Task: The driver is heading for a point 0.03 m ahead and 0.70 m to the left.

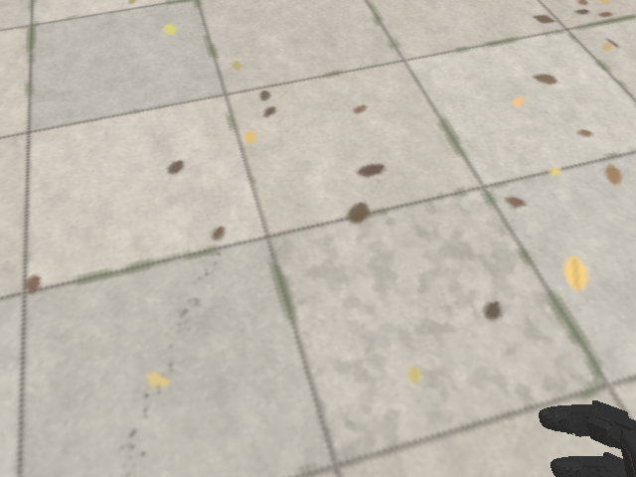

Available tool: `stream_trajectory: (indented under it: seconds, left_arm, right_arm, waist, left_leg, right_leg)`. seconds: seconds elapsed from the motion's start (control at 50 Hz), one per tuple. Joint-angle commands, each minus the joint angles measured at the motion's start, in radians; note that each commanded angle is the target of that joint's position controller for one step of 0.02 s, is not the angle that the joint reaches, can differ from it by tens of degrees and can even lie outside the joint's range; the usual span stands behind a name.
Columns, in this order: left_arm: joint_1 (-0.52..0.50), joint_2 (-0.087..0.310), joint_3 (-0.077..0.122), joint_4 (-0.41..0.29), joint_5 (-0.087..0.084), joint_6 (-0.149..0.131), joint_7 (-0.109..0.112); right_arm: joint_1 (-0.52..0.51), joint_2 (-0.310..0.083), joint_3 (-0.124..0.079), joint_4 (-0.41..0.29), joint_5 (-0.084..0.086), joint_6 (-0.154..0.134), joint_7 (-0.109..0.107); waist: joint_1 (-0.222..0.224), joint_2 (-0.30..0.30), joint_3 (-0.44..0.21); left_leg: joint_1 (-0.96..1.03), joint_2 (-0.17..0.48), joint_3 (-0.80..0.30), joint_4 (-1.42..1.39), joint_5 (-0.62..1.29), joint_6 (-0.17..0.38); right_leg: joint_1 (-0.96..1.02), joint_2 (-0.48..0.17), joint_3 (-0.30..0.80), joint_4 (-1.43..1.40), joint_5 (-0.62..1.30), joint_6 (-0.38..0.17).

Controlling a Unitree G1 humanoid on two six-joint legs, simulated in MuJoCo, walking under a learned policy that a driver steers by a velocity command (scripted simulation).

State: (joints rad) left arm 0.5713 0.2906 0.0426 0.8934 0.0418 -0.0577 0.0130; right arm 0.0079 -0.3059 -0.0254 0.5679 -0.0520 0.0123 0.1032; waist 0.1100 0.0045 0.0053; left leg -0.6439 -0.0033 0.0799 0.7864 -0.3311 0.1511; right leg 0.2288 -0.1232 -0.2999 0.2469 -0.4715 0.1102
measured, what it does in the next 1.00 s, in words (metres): walks ahead, turning left: left foot, then right foot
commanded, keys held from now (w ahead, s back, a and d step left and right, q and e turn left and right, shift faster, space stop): w+shift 0.22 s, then shift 0.12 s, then q+shift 0.66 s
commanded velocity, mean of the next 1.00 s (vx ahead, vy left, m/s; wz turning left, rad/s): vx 0.43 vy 0.00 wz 0.56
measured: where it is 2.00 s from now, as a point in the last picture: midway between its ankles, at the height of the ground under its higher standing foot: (124, 270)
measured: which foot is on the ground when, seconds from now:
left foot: up 0.00-0.00, down 0.02-0.44, up 0.46-0.84, down 0.86-1.00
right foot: down 0.00-0.04, up 0.06-0.42, down 0.44-0.86, up 0.88-1.00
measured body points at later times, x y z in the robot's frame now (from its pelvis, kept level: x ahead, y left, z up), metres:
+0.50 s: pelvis +0.44 +0.04 +0.00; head +0.50 +0.05 +0.44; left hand +0.63 +0.31 -0.08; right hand +0.48 -0.24 -0.13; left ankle +0.17 +0.12 -0.60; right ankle +0.62 -0.02 -0.71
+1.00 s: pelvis +0.57 +0.12 +0.02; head +0.60 +0.18 +0.47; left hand +0.61 +0.46 -0.08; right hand +0.85 -0.07 -0.05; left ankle +0.59 +0.22 -0.71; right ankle +0.63 -0.03 -0.63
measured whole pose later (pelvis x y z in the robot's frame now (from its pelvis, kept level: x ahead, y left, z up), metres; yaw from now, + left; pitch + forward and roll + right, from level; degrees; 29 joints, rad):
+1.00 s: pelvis +0.57 +0.12 +0.02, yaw +34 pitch +1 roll -3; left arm -0.01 0.32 0.08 0.70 0.01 0.00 0.03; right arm 0.22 -0.32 -0.10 0.63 0.02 0.02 -0.01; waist -0.02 -0.05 0.10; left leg -0.40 -0.03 -0.03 0.58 -0.20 0.07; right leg -0.50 -0.01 0.00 1.13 -0.47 0.03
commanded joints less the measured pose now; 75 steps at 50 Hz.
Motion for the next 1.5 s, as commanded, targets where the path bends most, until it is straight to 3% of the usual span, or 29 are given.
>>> stream_trajectory:
  seconds: [0.02, 0.06, 0.08, 0.12, 0.18, 0.3, 0.34, 0.36, 0.42, 0.44, 0.46, 0.48, 0.5, 0.54, 0.6, 0.72, 0.84, 0.86, 0.9, 0.96, 1.0, 1.08, 1.2, 1.22, 1.28, 1.32, 1.34, 1.38, 1.5]
  left_arm:
    - [-0.079, 0.255, 0.036, -0.048, -0.028, -0.006, 0.006]
    - [-0.127, 0.119, 0.007, -0.187, -0.038, -0.030, -0.031]
    - [-0.289, 0.172, 0.021, -0.223, -0.039, -0.036, -0.026]
    - [-0.287, 0.118, 0.005, -0.216, -0.039, -0.035, -0.029]
    - [-0.174, 0.074, -0.004, -0.167, 0.003, 0.015, -0.053]
    - [-0.421, 0.007, -0.037, -0.249, -0.006, -0.007, -0.071]
    - [-0.418, 0.011, -0.035, -0.234, -0.015, -0.014, -0.070]
    - [-0.502, 0.060, -0.014, -0.284, -0.054, -0.053, -0.054]
    - [-0.274, 0.146, 0.024, -0.238, -0.042, -0.065, -0.030]
    - [-0.132, 0.195, 0.034, -0.211, -0.026, -0.049, -0.009]
    - [-0.108, 0.249, 0.031, -0.205, 0.031, -0.055, -0.017]
    - [-0.122, 0.164, 0.019, -0.266, 0.026, -0.052, -0.024]
    - [-0.243, 0.143, 0.018, -0.299, 0.007, -0.038, -0.013]
    - [-0.353, 0.076, 0.003, -0.273, -0.027, -0.017, 0.011]
    - [-0.473, 0.077, 0.009, -0.266, -0.012, -0.018, 0.007]
    - [-0.576, 0.148, 0.048, -0.263, -0.035, 0.003, 0.018]
    - [-0.582, 0.145, 0.062, -0.230, -0.066, 0.054, 0.012]
    - [-0.538, 0.119, 0.059, -0.207, -0.069, 0.060, 0.005]
    - [-0.541, 0.077, 0.045, -0.283, -0.022, 0.065, 0.003]
    - [-0.605, 0.110, 0.056, -0.266, -0.040, 0.043, 0.017]
    - [-0.608, 0.126, 0.065, -0.263, -0.026, 0.039, 0.022]
    - [-0.616, 0.092, 0.060, -0.258, -0.056, 0.017, -0.019]
    - [-0.643, 0.075, 0.061, -0.277, -0.069, -0.037, -0.038]
    - [-0.556, 0.072, 0.040, -0.240, 0.003, 0.020, -0.036]
    - [-0.388, 0.099, 0.050, -0.226, -0.028, 0.035, -0.012]
    - [-0.184, 0.281, 0.082, -0.204, 0.014, 0.013, 0.009]
    - [-0.293, 0.308, 0.093, -0.228, 0.028, 0.010, 0.008]
    - [-0.351, 0.176, 0.061, -0.237, -0.003, 0.007, -0.005]
    - [-0.158, 0.120, 0.041, -0.154, -0.008, -0.028, -0.017]
  right_arm:
    - [0.362, -0.103, -0.050, 0.051, 0.000, -0.033, -0.038]
    - [0.444, -0.303, -0.106, 0.070, 0.016, -0.031, -0.075]
    - [0.462, -0.291, -0.102, 0.086, 0.006, -0.036, -0.086]
    - [0.417, -0.198, -0.080, 0.154, 0.009, -0.056, -0.106]
    - [0.323, -0.080, -0.035, 0.161, 0.030, -0.082, -0.108]
    - [0.327, -0.079, -0.028, 0.223, 0.057, -0.130, -0.092]
    - [0.381, -0.111, -0.032, 0.265, 0.070, -0.145, -0.096]
    - [0.431, -0.126, -0.042, 0.258, 0.107, -0.128, -0.123]
    - [0.347, -0.217, -0.069, 0.250, 0.050, -0.067, -0.141]
    - [0.303, -0.162, -0.055, 0.217, 0.032, -0.058, -0.136]
    - [0.558, 0.045, -0.006, 0.221, 0.040, -0.054, -0.125]
    - [0.556, -0.097, -0.023, 0.233, 0.077, -0.054, -0.112]
    - [0.410, -0.174, -0.055, 0.177, 0.108, -0.039, -0.114]
    - [0.300, -0.141, -0.056, 0.144, 0.103, -0.009, -0.130]
    - [0.378, -0.048, -0.052, 0.136, 0.108, 0.045, -0.139]
    - [0.263, -0.065, -0.061, 0.070, 0.081, 0.051, -0.107]
    - [0.180, -0.119, -0.109, 0.021, 0.077, 0.069, -0.089]
    - [0.229, -0.138, -0.124, 0.035, 0.069, 0.063, -0.099]
    - [0.265, -0.338, -0.164, 0.006, 0.037, 0.028, -0.124]
    - [0.217, -0.237, -0.139, -0.007, 0.067, -0.030, -0.108]
    - [0.147, -0.179, -0.119, -0.031, 0.082, -0.011, -0.130]
    - [0.206, -0.186, -0.121, -0.040, 0.088, -0.014, -0.140]
    - [0.225, -0.175, -0.113, -0.036, 0.088, -0.022, -0.137]
    - [0.225, -0.220, -0.121, -0.017, -0.010, -0.005, -0.082]
    - [0.091, -0.158, -0.102, -0.060, 0.024, -0.001, -0.042]
    - [0.044, 0.008, -0.052, -0.124, 0.039, -0.024, -0.068]
    - [0.053, -0.041, -0.049, -0.139, 0.024, -0.030, -0.072]
    - [0.041, -0.122, -0.068, -0.108, -0.001, -0.025, -0.051]
    - [0.010, -0.080, -0.045, -0.082, 0.003, -0.002, -0.004]
  waist:
    - [-0.321, -0.153, -0.127]
    - [-0.255, 0.160, -0.405]
    - [-0.293, 0.012, -0.311]
    - [-0.199, -0.023, -0.055]
    - [-0.078, 0.054, 0.030]
    - [-0.077, 0.018, 0.163]
    - [-0.089, 0.028, 0.106]
    - [-0.109, -0.040, 0.055]
    - [0.068, 0.078, -0.089]
    - [0.125, 0.072, -0.201]
    - [-0.016, -0.352, -0.423]
    - [0.043, -0.244, -0.662]
    - [0.027, -0.182, -0.522]
    - [-0.041, -0.022, -0.197]
    - [-0.146, -0.102, -0.038]
    - [-0.145, -0.091, -0.120]
    - [-0.150, -0.066, -0.043]
    - [-0.163, -0.002, -0.043]
    - [-0.113, 0.380, -0.058]
    - [-0.124, 0.063, -0.126]
    - [-0.091, 0.084, -0.132]
    - [-0.126, 0.093, -0.141]
    - [-0.146, 0.147, -0.053]
    - [-0.157, 0.238, -0.071]
    - [-0.021, 0.095, -0.014]
    - [0.048, -0.270, -0.068]
    - [-0.027, -0.192, -0.011]
    - [-0.067, -0.078, 0.033]
    - [-0.035, -0.106, 0.070]
  left_leg:
    - [0.697, -0.152, 0.049, -0.186, 0.030, 0.081]
    - [1.174, 0.338, -0.842, -0.403, -0.392, 0.154]
    - [1.102, 0.311, -0.790, -0.447, -0.147, 0.130]
    - [0.821, 0.238, -0.499, -0.451, 0.181, 0.096]
    - [0.553, 0.132, -0.325, -0.535, 0.232, 0.082]
    - [0.361, 0.024, -0.095, -0.651, 0.846, 0.047]
    - [0.453, 0.066, -0.118, -0.654, 0.942, 0.017]
    - [0.524, 0.110, -0.190, -0.578, 0.910, -0.002]
    - [0.653, 0.092, -0.218, -0.222, 1.053, -0.061]
    - [0.526, 0.038, -0.219, 0.043, 0.881, -0.109]
    - [0.175, -0.164, -0.217, 0.688, -0.261, -0.208]
    - [0.152, -0.173, -0.364, 0.847, -0.306, -0.210]
    - [0.093, -0.089, -0.326, 0.820, -0.252, -0.217]
    - [0.025, 0.003, -0.210, 0.696, -0.190, -0.229]
    - [0.177, 0.076, -0.153, 0.498, -0.184, -0.237]
    - [0.301, 0.123, -0.084, 0.092, 0.177, -0.195]
    - [0.340, 0.072, 0.013, -0.126, 0.134, -0.106]
    - [0.403, 0.050, -0.013, -0.210, 0.186, -0.071]
    - [0.605, 0.320, -0.713, -0.433, 0.509, 0.239]
    - [0.629, 0.263, -0.584, -0.448, 0.378, 0.145]
    - [0.554, 0.208, -0.510, -0.431, 0.420, 0.096]
    - [0.524, 0.148, -0.580, -0.546, -0.221, 0.099]
    - [0.415, 0.107, -0.625, -0.505, -0.245, 0.092]
    - [0.387, 0.043, -0.584, -0.504, -0.274, 0.071]
    - [0.051, -0.024, -0.572, -0.374, -0.296, 0.010]
    - [-0.255, -0.196, -0.290, 0.158, -0.303, -0.081]
    - [-0.362, -0.105, -0.267, 0.296, -0.130, -0.084]
    - [-0.328, -0.026, -0.245, 0.380, 0.014, -0.099]
    - [-0.333, 0.025, -0.168, 0.503, 0.191, -0.113]
  right_leg:
    - [-0.356, -0.181, 0.021, 0.550, 1.449, -0.196]
    - [-0.963, 0.047, 0.178, 1.212, 0.000, -0.140]
    - [-1.063, 0.032, 0.312, 1.267, 0.098, -0.157]
    - [-1.051, -0.032, 0.309, 1.119, 0.171, -0.159]
    - [-0.902, -0.066, 0.315, 0.986, 0.149, -0.135]
    - [-0.733, 0.029, 0.174, 0.462, 0.550, -0.127]
    - [-0.609, 0.091, 0.165, 0.365, 0.718, -0.163]
    - [-0.572, 0.138, 0.239, 0.312, 0.715, -0.151]
    - [-0.352, 0.181, 0.249, 0.225, 0.755, -0.156]
    - [-0.099, 0.046, 0.326, 0.311, 1.008, -0.183]
    - [0.282, -0.354, 0.742, 0.416, 1.442, -0.437]
    - [0.335, -0.363, 0.925, 0.321, 1.297, -0.468]
    - [0.201, -0.337, 0.763, 0.272, 1.131, -0.436]
    - [-0.141, -0.238, 0.546, 0.182, 0.974, -0.370]
    - [-0.516, -0.187, 0.345, 0.030, 0.777, -0.353]
    - [-0.508, -0.198, 0.160, 0.017, 0.623, -0.339]
    - [-0.443, -0.221, 0.101, 0.161, 0.317, -0.230]
    - [-0.458, -0.177, 0.069, 0.292, 0.279, -0.185]
    - [-0.927, 0.130, 0.156, 0.922, -0.235, -0.030]
    - [-0.993, 0.099, 0.393, 0.974, -0.024, -0.083]
    - [-0.911, 0.096, 0.404, 0.892, 0.059, -0.078]
    - [-0.829, 0.149, 0.389, 0.606, 0.151, -0.064]
    - [-0.690, 0.182, 0.397, 0.364, 0.146, -0.061]
    - [-0.637, 0.180, 0.323, 0.398, 0.120, -0.058]
    - [-0.267, 0.168, 0.325, 0.204, 0.197, -0.073]
    - [-0.013, -0.261, 0.808, -0.026, -0.267, -0.148]
    - [-0.129, -0.349, 1.061, -0.120, -0.444, -0.221]
    - [-0.209, -0.251, 0.820, -0.059, -0.300, -0.205]
    - [-0.205, -0.129, 0.382, -0.083, 0.099, -0.163]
